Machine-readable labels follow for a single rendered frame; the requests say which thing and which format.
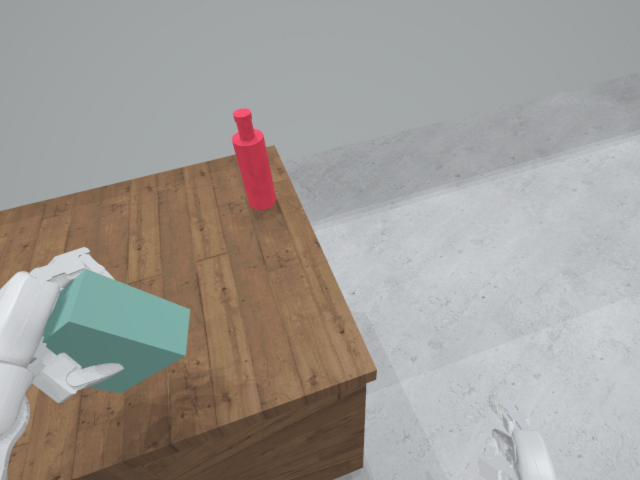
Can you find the table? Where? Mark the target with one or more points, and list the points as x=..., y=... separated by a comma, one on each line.
x=273, y=384

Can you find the left robot forearm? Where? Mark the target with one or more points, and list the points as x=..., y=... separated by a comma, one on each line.
x=15, y=380

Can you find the left robot hand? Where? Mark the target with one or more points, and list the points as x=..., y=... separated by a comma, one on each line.
x=26, y=302

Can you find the sponge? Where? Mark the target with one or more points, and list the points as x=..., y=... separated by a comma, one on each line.
x=98, y=320

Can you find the right robot hand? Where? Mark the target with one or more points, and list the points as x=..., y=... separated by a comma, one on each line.
x=527, y=457

